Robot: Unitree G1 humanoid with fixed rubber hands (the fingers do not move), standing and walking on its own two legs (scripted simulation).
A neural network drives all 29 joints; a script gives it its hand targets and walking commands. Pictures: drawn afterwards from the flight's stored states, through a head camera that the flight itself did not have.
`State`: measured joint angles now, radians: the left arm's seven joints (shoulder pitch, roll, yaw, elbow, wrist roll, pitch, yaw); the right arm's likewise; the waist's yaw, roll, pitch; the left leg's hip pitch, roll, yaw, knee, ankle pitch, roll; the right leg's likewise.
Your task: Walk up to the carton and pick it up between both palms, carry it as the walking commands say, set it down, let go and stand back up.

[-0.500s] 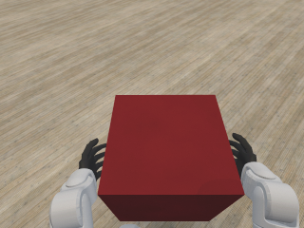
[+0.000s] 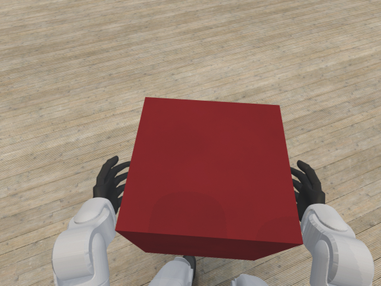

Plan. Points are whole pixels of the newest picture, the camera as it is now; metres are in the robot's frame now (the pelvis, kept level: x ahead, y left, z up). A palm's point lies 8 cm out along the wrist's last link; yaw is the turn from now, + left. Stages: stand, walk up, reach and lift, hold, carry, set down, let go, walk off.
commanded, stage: carry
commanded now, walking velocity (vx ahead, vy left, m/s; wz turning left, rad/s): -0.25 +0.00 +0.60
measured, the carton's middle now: (205, 187) +0.32 +0.02 -0.01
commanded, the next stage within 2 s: none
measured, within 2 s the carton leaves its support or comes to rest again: neither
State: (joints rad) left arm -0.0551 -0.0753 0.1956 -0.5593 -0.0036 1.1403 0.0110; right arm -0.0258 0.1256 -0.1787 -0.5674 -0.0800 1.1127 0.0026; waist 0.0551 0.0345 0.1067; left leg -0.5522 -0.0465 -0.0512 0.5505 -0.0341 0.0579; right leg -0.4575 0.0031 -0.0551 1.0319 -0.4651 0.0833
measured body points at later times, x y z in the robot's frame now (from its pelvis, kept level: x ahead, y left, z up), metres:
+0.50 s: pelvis -0.18 +0.04 +0.01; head -0.20 +0.02 +0.46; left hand +0.03 +0.27 +0.09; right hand +0.13 -0.07 +0.08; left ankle -0.25 +0.15 -0.72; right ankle -0.10 -0.10 -0.72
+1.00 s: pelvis -0.29 +0.03 +0.01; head -0.35 +0.02 +0.45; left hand -0.10 +0.25 +0.09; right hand -0.03 -0.10 +0.09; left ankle -0.25 +0.15 -0.72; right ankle -0.22 -0.06 -0.71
